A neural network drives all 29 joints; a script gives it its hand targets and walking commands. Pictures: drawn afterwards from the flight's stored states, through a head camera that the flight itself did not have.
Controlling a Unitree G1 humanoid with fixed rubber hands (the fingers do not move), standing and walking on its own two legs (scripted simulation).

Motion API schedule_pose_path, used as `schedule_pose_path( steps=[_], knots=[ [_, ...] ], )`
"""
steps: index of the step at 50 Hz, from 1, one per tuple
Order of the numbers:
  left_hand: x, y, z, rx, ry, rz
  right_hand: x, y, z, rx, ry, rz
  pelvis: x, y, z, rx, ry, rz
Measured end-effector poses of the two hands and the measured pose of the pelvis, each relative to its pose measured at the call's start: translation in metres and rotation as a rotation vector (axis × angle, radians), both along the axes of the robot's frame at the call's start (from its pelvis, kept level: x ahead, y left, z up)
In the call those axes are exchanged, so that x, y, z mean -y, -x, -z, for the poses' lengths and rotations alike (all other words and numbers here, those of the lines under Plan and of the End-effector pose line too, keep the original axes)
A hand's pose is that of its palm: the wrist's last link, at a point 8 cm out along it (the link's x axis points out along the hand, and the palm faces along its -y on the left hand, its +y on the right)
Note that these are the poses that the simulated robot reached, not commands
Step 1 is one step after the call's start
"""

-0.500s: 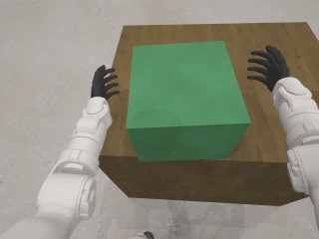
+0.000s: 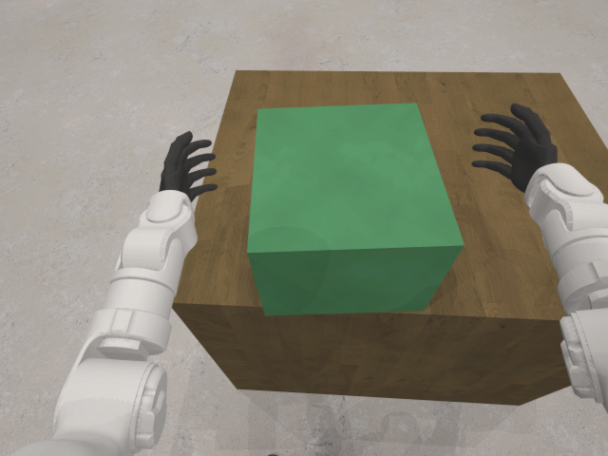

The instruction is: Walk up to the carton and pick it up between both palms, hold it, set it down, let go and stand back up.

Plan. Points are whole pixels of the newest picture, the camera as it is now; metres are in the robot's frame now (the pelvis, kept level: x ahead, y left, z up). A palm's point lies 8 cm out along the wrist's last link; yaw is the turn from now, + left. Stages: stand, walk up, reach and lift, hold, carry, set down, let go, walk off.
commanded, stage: set down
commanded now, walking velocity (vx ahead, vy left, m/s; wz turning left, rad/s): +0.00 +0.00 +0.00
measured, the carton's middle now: (340, 209) +0.48 +0.03 +0.00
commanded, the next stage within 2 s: none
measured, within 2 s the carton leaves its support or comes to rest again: neither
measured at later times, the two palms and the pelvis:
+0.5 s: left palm (185, 244) +0.35 +0.22 +0.06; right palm (545, 245) +0.40 -0.24 +0.07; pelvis +0.00 +0.00 +0.00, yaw -1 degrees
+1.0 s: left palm (190, 293) +0.29 +0.21 +0.03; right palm (549, 311) +0.33 -0.24 +0.03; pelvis +0.01 +0.00 +0.01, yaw -1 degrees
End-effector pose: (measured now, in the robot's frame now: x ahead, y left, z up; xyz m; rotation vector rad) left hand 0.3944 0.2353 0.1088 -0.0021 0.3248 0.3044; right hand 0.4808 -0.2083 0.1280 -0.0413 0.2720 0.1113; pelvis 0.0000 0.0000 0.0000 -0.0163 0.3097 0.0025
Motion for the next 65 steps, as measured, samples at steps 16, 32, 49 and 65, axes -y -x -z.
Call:
schedule_pose_path(
  steps=[16,32,49,65],
  knots=[
    [0.005,0.031,0.028,-0.013,-0.007,-0.009,0.019,0.051,0.041,-0.015,0.012,0.001,0.003,-0.002,-0.004,0.065,-0.012,0.013],
    [0.021,0.062,0.056,0.000,-0.005,0.004,0.032,0.095,0.069,-0.011,0.050,-0.006,0.005,-0.004,-0.006,0.109,-0.016,0.024],
    [0.029,0.099,0.078,-0.001,-0.014,0.005,0.035,0.145,0.096,-0.032,0.054,-0.016,0.001,-0.010,-0.006,0.170,-0.014,0.024],
    [0.036,0.127,0.095,-0.007,-0.018,0.001,0.037,0.186,0.115,-0.054,0.050,-0.006,0.000,-0.012,-0.006,0.231,-0.013,0.025]
  ],
)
